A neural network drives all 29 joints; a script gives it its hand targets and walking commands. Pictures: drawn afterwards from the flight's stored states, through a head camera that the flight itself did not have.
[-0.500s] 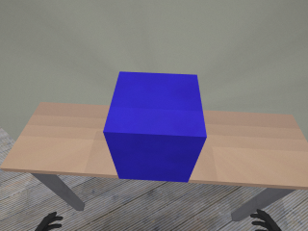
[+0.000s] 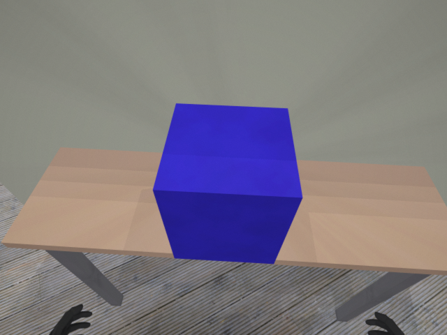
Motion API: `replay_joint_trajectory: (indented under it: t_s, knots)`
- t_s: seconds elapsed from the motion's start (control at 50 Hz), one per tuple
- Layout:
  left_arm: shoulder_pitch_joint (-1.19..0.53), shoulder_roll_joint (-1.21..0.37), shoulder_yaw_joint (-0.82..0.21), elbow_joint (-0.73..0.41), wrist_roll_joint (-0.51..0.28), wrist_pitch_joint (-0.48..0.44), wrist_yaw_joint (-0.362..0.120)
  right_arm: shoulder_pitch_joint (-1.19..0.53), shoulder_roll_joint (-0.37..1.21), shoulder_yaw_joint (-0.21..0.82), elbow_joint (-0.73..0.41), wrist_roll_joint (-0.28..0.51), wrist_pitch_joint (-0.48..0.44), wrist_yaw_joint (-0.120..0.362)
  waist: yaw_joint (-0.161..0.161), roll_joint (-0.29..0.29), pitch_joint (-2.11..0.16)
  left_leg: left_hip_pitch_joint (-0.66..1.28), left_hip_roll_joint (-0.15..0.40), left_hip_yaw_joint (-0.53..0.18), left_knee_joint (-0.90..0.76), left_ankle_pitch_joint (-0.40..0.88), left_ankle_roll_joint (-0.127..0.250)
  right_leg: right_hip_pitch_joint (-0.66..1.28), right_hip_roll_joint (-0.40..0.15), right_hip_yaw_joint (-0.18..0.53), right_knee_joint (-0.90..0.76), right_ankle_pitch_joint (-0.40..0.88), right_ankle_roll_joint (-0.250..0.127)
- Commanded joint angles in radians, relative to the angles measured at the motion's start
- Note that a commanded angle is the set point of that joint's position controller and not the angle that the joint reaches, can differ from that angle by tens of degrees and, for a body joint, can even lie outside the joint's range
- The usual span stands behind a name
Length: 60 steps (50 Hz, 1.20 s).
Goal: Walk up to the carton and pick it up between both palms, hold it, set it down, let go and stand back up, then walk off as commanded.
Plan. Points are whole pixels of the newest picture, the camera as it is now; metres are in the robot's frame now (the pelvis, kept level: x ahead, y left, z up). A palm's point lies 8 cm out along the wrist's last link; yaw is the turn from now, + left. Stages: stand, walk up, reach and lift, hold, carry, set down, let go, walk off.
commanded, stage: walk up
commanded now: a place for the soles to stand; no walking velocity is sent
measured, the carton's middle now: (227, 188) +0.38 +0.00 +0.03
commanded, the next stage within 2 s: reach and lift in 0.10 s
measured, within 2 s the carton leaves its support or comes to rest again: neither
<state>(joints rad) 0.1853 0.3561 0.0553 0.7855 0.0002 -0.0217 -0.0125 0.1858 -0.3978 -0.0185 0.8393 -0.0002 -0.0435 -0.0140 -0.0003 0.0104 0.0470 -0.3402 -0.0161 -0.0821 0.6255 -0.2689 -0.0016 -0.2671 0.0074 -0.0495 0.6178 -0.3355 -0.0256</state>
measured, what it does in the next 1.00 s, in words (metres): stands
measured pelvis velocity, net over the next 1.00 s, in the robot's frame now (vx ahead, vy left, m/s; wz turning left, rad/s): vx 0.00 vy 0.01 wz -0.03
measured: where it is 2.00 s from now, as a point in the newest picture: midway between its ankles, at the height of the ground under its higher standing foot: outside the picture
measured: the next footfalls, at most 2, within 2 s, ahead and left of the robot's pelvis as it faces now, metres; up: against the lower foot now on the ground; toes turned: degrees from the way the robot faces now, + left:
none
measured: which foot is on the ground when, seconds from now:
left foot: down 0.00-1.00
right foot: down 0.00-1.00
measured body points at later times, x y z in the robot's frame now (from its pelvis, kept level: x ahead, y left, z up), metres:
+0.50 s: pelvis +0.00 -0.01 +0.01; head -0.01 +0.01 +0.46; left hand +0.20 +0.27 -0.06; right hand +0.15 -0.30 -0.07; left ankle +0.04 +0.13 -0.73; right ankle +0.00 -0.11 -0.73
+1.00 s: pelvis +0.00 +0.01 +0.02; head -0.01 +0.02 +0.47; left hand +0.20 +0.27 -0.03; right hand +0.16 -0.24 -0.03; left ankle +0.04 +0.13 -0.73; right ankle +0.00 -0.11 -0.73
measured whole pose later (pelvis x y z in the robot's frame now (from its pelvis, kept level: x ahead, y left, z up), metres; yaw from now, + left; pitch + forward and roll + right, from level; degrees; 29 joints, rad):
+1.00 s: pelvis +0.00 +0.01 +0.02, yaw -2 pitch -5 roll +0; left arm 0.23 0.33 0.05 0.39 -0.02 0.09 0.02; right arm 0.29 -0.18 -0.06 0.52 -0.01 -0.21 0.03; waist 0.00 -0.04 0.05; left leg -0.13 -0.01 -0.05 0.37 -0.16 -0.02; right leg -0.08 0.01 -0.02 0.38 -0.22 -0.02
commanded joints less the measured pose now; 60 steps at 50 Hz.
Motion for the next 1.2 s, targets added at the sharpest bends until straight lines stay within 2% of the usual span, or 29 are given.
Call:
replay_joint_trajectory:
  t_s: [0.0,0.02,0.04,0.08,0.1,0.14,0.16,0.18,0.24,0.26,0.34,0.36,0.42,0.46,0.48,0.5,0.62,0.7,0.74,0.78,0.8,0.84,0.96,0.98,1.04,1.08,1.12,1.16,1.18]
  knots:
    - [-0.054,0.21,0.057,-0.025,0.019,-0.025,0.018,-0.029,-0.174,-0.041,-0.031,-0.017,-0.012,0.007,0.011,-0.028,-0.14,0.026,0.068,-0.105,-0.07,0.208,0.08,0.113,-0.155,0.124,-0.121,0.09,-0.063]
    - [-0.058,0.211,0.058,-0.016,0.02,-0.025,0.017,-0.033,-0.182,-0.035,-0.026,-0.016,-0.011,0.007,0.008,-0.063,-0.115,0.021,0.074,-0.111,-0.09,0.21,0.068,0.088,-0.147,0.117,-0.131,0.085,-0.067]
    - [-0.056,0.216,0.058,-0.014,0.018,-0.024,0.016,-0.03,-0.194,-0.041,-0.023,-0.017,-0.013,0.004,0.013,-0.021,-0.114,0.038,0.063,-0.117,-0.083,0.193,0.079,0.07,-0.152,0.131,-0.131,0.082,-0.068]
    - [-0.063,0.208,0.059,-0.016,0.014,-0.024,0.014,-0.035,-0.188,-0.034,-0.02,-0.017,-0.014,0.004,0.015,-0.019,-0.124,0.026,0.074,-0.114,-0.097,0.221,0.076,0.105,-0.145,0.121,-0.119,0.08,-0.066]
    - [-0.357,0.187,0.042,-0.226,0.0,0.159,0.041,-0.343,-0.008,-0.176,0.065,-0.119,-0.197,0.042,0.01,-0.12,-0.102,-0.002,0.024,0.129,-0.052,-0.101,-0.021,-0.194,-0.025,-0.001,-0.059,-0.087,0.011]
    - [-0.299,0.177,0.045,-0.323,0.008,0.279,0.062,-0.239,-0.063,-0.145,0.076,-0.109,-0.213,0.077,-0.025,-0.108,-0.067,0.15,0.037,0.103,0.004,-0.135,-0.023,-0.296,-0.056,0.022,-0.055,-0.171,-0.032]
    - [-0.288,0.179,0.054,-0.345,0.021,0.297,0.062,-0.212,-0.071,-0.126,0.06,-0.089,-0.217,0.071,0.001,-0.159,-0.055,0.23,0.017,0.098,0.053,-0.104,-0.023,-0.376,-0.089,0.048,-0.087,-0.2,-0.051]
    - [-0.284,0.162,0.037,-0.368,0.026,0.31,0.063,-0.191,-0.072,-0.126,0.074,-0.079,-0.218,0.069,-0.014,-0.148,-0.086,0.27,0.024,0.093,0.049,-0.078,-0.027,-0.356,-0.084,0.044,-0.096,-0.137,-0.052]
    - [-0.255,0.135,0.048,-0.421,0.023,0.324,0.062,-0.171,-0.071,-0.139,0.052,-0.063,-0.23,0.067,0.001,-0.085,-0.145,0.235,0.042,0.105,-0.038,0.041,-0.018,-0.159,-0.038,0.008,-0.088,0.122,-0.012]
    - [-0.197,0.127,0.045,-0.42,0.039,0.324,0.053,-0.107,-0.067,-0.144,0.074,-0.056,-0.22,0.057,-0.025,-0.067,-0.131,0.217,0.043,0.112,-0.052,0.083,-0.018,-0.078,-0.021,0.002,-0.082,0.232,0.0]
    - [-0.079,0.103,0.072,-0.456,0.069,0.308,0.037,-0.077,-0.095,-0.126,-0.02,-0.007,-0.246,0.048,0.012,-0.034,-0.17,0.287,0.023,0.111,-0.106,0.257,-0.034,0.074,0.001,-0.001,-0.145,0.432,0.013]
    - [-0.076,0.109,0.088,-0.459,0.072,0.297,0.031,-0.067,-0.081,-0.112,-0.053,0.013,-0.25,0.041,0.014,-0.059,-0.157,0.274,0.009,0.111,-0.119,0.274,-0.024,0.119,-0.001,0.018,-0.158,0.514,0.025]
    - [-0.04,0.076,0.084,-0.425,0.042,0.259,0.028,-0.08,-0.035,-0.075,-0.118,0.017,-0.251,0.047,0.035,-0.105,-0.104,0.283,-0.009,0.121,-0.191,0.262,-0.019,0.141,0.01,0.028,-0.22,0.484,0.04]
    - [-0.045,0.087,0.088,-0.413,0.033,0.249,0.026,-0.052,-0.015,-0.067,-0.144,0.016,-0.248,0.046,0.04,-0.095,-0.03,0.276,-0.012,0.137,-0.233,0.174,-0.004,0.124,-0.003,0.035,-0.26,0.363,0.046]
    - [-0.083,0.068,0.067,-0.421,0.023,0.242,0.024,-0.041,0.007,-0.066,-0.153,0.005,-0.24,0.042,0.02,-0.099,-0.018,0.263,-0.012,0.133,-0.243,0.156,-0.003,0.116,-0.007,0.046,-0.266,0.36,0.046]
    - [-0.102,0.058,0.061,-0.45,0.01,0.228,0.028,-0.057,0.013,-0.069,-0.172,0.017,-0.24,0.048,0.024,-0.072,-0.011,0.277,-0.006,0.137,-0.262,0.133,-0.003,0.109,-0.01,0.048,-0.288,0.281,0.037]
    - [-0.132,0.06,0.044,-0.519,-0.069,0.131,0.032,-0.034,0.083,-0.08,-0.324,0.013,-0.245,0.037,0.011,-0.096,-0.037,0.279,-0.015,0.149,-0.307,0.079,0.005,0.127,-0.018,0.068,-0.321,0.193,0.05]
    - [-0.108,0.044,0.004,-0.567,-0.099,0.094,0.044,-0.004,0.125,-0.076,-0.377,0.011,-0.231,0.04,0.007,-0.044,-0.038,0.301,-0.005,0.166,-0.33,0.036,-0.001,0.1,-0.025,0.054,-0.338,0.078,0.021]
    - [-0.117,0.064,0.0,-0.591,-0.113,0.072,0.046,0.018,0.142,-0.084,-0.451,0.012,-0.224,0.026,0.005,-0.082,-0.04,0.367,-0.025,0.165,-0.304,0.025,0.007,0.005,-0.043,0.063,-0.365,0.001,0.008]
    - [-0.071,0.039,-0.019,-0.582,-0.128,0.076,0.047,0.04,0.132,-0.099,-0.431,0.018,-0.205,0.02,-0.021,-0.07,-0.001,0.393,-0.016,0.159,-0.313,0.018,0.0,-0.006,-0.045,0.054,-0.379,0.014,-0.002]
    - [-0.074,0.037,-0.024,-0.579,-0.133,0.078,0.05,0.024,0.14,-0.093,-0.463,0.016,-0.202,0.023,-0.003,-0.058,-0.023,0.376,-0.011,0.162,-0.326,0.017,0.0,-0.002,-0.035,0.046,-0.373,0.005,0.001]
    - [-0.018,0.016,-0.029,-0.541,-0.142,0.081,0.043,0.053,0.133,-0.11,-0.461,0.022,-0.194,0.02,-0.021,-0.045,0.014,0.335,0.0,0.166,-0.36,0.015,0.0,0.057,-0.021,0.04,-0.377,0.03,0.009]
    - [-0.001,0.018,-0.031,-0.649,-0.173,0.024,0.058,0.054,0.151,-0.082,-0.58,0.067,-0.194,0.025,0.009,-0.031,-0.024,0.356,0.005,0.152,-0.355,0.091,-0.014,0.039,-0.019,0.052,-0.383,0.059,0.007]
    - [0.012,0.01,-0.032,-0.689,-0.172,0.003,0.069,0.079,0.156,-0.082,-0.596,0.086,-0.201,0.032,0.021,0.003,-0.046,0.353,0.016,0.158,-0.359,0.118,-0.024,0.071,-0.014,0.052,-0.376,0.083,0.002]
    - [0.057,0.003,-0.024,-0.696,-0.186,-0.048,0.075,0.075,0.168,-0.04,-0.64,0.119,-0.226,0.034,0.042,-0.009,-0.09,0.35,0.009,0.149,-0.335,0.235,-0.024,0.103,-0.008,0.062,-0.362,0.175,0.014]
    - [0.065,0.011,-0.034,-0.708,-0.196,-0.076,0.066,0.105,0.177,-0.054,-0.648,0.116,-0.228,0.028,0.018,-0.025,-0.054,0.355,0.007,0.13,-0.336,0.231,-0.02,0.1,-0.009,0.07,-0.369,0.169,0.02]
    - [0.125,-0.001,-0.036,-0.712,-0.196,-0.103,0.065,0.179,0.19,-0.016,-0.654,0.141,-0.238,0.032,0.027,0.007,-0.073,0.385,0.009,0.136,-0.318,0.303,-0.033,0.123,-0.012,0.066,-0.367,0.225,0.019]
    - [0.132,0.0,-0.062,-0.718,-0.213,-0.138,0.065,0.161,0.193,-0.001,-0.684,0.155,-0.252,0.026,0.023,-0.011,-0.099,0.373,0.003,0.128,-0.307,0.332,-0.03,0.123,-0.013,0.077,-0.358,0.258,0.021]
    - [0.154,-0.001,-0.044,-0.714,-0.212,-0.139,0.059,0.187,0.207,0.029,-0.705,0.159,-0.251,0.021,0.045,-0.018,-0.088,0.384,0.001,0.129,-0.299,0.347,-0.027,0.12,-0.023,0.088,-0.362,0.286,0.024]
